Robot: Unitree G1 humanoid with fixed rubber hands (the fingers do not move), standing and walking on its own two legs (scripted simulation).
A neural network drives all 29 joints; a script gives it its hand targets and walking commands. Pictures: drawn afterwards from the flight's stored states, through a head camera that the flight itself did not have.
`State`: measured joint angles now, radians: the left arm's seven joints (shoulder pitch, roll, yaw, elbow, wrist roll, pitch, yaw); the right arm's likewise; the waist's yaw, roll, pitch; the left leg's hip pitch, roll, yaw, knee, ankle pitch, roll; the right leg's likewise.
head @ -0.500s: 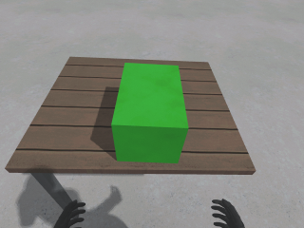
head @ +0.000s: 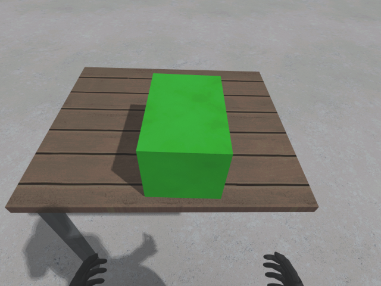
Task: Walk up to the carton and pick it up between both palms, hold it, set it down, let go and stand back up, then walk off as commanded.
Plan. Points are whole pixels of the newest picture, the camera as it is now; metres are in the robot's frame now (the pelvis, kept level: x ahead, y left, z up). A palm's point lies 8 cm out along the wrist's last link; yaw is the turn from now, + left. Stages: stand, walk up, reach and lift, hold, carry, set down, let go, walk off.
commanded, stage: let go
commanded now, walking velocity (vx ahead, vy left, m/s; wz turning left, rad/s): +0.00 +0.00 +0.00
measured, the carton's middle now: (185, 132) +0.53 +0.02 +0.00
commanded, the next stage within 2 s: stand in 0.44 s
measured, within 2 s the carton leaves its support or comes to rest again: neither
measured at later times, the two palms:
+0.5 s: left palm out of the picture +0.14 +0.24 -0.10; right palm out of the picture +0.14 -0.23 -0.09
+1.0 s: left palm out of the picture +0.03 +0.31 -0.12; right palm out of the picture +0.06 -0.27 -0.12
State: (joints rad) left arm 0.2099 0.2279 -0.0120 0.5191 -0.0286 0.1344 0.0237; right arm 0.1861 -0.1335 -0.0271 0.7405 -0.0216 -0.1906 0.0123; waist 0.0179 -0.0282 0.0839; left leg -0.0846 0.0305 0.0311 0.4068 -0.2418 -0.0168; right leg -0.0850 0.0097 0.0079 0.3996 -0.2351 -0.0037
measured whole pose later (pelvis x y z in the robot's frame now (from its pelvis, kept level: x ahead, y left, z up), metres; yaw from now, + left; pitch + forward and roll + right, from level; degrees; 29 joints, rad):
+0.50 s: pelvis +0.00 +0.00 +0.00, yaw +1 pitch -3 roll +0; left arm 0.21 0.24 -0.02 0.61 0.01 0.06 0.01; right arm 0.17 -0.20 -0.01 0.83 -0.03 -0.15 0.02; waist 0.01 -0.03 0.04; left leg -0.15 0.03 0.02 0.46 -0.27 -0.01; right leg -0.13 0.00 -0.01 0.44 -0.26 0.00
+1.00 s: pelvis +0.00 +0.02 +0.00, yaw +2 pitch -3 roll +0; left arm 0.22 0.34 -0.01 1.08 0.02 -0.01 0.00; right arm 0.19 -0.34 0.01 1.11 -0.02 -0.01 0.00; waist 0.00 0.01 0.02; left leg -0.11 -0.01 0.01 0.40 -0.23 0.02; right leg -0.10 -0.03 -0.01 0.39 -0.23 0.02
